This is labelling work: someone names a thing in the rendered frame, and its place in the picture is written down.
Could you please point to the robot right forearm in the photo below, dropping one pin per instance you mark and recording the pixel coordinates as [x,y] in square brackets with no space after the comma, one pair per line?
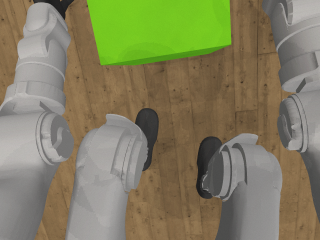
[295,26]

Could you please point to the carton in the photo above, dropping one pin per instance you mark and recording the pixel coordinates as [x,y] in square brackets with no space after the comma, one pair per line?
[135,32]

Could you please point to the robot left forearm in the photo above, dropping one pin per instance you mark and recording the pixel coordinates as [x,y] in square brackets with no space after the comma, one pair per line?
[41,67]

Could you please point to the robot left hand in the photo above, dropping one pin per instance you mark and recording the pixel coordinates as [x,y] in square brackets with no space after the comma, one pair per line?
[60,6]

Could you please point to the left robot foot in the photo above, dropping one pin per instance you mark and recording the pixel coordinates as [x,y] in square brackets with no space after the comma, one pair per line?
[148,121]

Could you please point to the robot right upper arm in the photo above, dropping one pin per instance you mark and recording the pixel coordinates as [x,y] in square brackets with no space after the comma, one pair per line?
[298,126]

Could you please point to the robot left upper arm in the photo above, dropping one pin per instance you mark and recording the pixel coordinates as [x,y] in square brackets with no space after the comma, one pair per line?
[32,146]

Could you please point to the robot left shin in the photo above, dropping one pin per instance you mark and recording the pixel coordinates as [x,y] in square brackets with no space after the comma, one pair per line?
[115,120]

